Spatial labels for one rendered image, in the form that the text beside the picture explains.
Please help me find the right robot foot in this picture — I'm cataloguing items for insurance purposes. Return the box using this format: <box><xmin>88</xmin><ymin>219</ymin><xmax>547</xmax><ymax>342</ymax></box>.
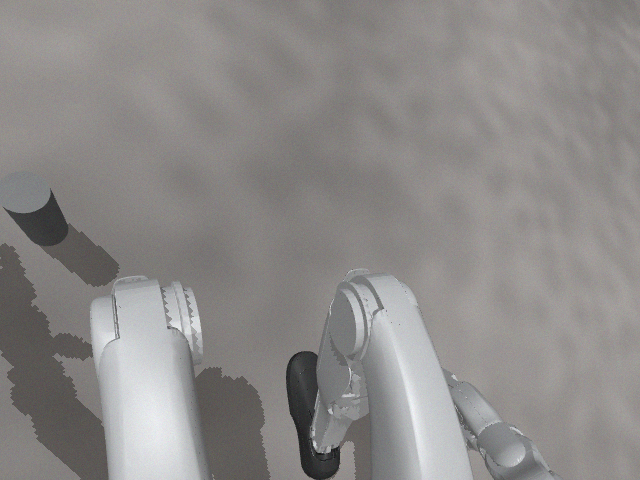
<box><xmin>286</xmin><ymin>351</ymin><xmax>340</xmax><ymax>480</ymax></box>

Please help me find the can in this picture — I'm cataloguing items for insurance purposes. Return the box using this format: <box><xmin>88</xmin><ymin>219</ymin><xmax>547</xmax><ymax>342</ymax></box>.
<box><xmin>0</xmin><ymin>171</ymin><xmax>68</xmax><ymax>246</ymax></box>

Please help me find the right robot hand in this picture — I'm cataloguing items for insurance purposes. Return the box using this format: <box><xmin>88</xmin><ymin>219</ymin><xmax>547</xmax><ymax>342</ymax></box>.
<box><xmin>442</xmin><ymin>368</ymin><xmax>505</xmax><ymax>452</ymax></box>

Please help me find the right robot arm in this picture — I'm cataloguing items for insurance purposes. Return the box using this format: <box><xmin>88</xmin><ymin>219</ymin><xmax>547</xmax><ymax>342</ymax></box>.
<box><xmin>476</xmin><ymin>422</ymin><xmax>564</xmax><ymax>480</ymax></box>

